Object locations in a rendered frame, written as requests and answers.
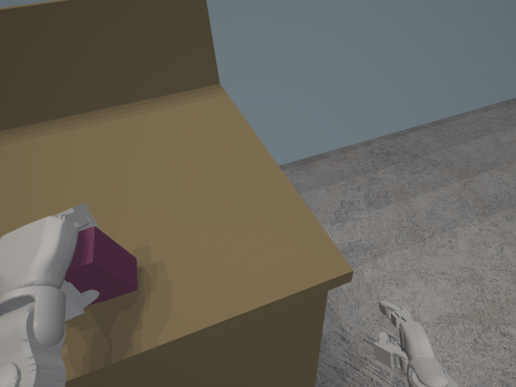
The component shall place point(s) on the sponge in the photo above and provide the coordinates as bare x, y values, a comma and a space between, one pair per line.
99, 263

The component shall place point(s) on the right robot forearm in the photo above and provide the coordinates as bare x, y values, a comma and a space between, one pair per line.
427, 372

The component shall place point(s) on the robot left hand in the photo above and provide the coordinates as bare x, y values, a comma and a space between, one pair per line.
41, 252

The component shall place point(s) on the table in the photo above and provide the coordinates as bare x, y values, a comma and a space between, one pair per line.
117, 104

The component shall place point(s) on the left robot forearm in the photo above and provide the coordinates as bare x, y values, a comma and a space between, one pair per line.
32, 333

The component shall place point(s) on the robot right hand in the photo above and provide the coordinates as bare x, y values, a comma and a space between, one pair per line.
396, 350

